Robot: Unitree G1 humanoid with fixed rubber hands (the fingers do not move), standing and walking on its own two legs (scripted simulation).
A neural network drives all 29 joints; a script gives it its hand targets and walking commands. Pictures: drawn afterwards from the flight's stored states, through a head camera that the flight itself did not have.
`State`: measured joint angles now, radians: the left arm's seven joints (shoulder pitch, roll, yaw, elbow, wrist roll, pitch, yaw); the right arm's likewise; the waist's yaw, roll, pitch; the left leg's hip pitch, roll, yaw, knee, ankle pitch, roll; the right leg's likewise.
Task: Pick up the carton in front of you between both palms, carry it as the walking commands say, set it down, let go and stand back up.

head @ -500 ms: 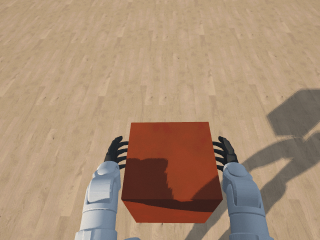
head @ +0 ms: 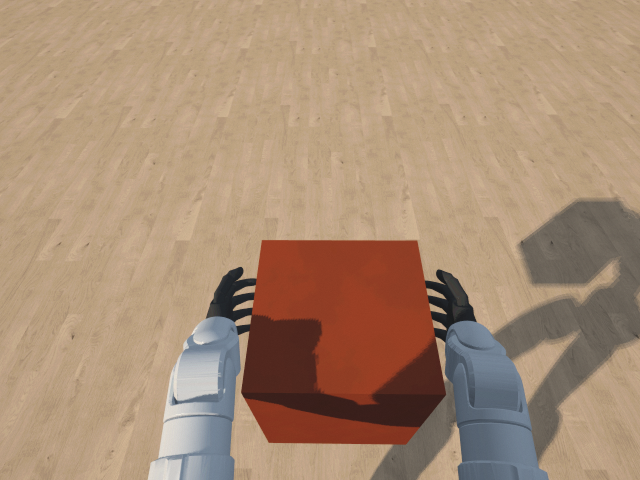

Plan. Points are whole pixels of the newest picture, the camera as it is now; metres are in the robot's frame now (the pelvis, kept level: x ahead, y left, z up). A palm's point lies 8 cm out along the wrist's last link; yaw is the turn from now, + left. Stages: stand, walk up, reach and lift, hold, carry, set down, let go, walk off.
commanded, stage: carry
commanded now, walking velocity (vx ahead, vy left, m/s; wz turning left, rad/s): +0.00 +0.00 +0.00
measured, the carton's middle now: (338, 348) +0.31 +0.00 -0.04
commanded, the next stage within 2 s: hold in 1.68 s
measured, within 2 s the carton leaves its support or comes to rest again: neither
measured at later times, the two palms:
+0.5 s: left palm (231, 342) +0.28 +0.14 +0.03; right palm (470, 345) +0.28 -0.16 +0.03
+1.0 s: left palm (223, 374) +0.23 +0.14 +0.04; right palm (481, 379) +0.23 -0.16 +0.04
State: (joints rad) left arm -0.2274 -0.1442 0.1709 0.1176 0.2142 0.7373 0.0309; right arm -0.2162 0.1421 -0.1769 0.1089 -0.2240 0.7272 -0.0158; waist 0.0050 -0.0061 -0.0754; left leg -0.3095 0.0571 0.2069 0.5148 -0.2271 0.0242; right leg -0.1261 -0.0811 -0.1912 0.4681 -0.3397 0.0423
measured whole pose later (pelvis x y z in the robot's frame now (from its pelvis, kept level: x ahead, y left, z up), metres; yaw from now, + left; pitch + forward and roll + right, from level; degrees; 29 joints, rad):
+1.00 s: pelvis -0.06 -0.01 -0.01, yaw +0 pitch +1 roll +0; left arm -0.25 -0.15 0.20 0.20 0.24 0.74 0.02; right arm -0.24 0.15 -0.20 0.19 -0.24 0.74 -0.01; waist 0.01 -0.01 -0.08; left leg -0.33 0.08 0.20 0.51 -0.19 0.02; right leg -0.17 -0.06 -0.20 0.51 -0.35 -0.01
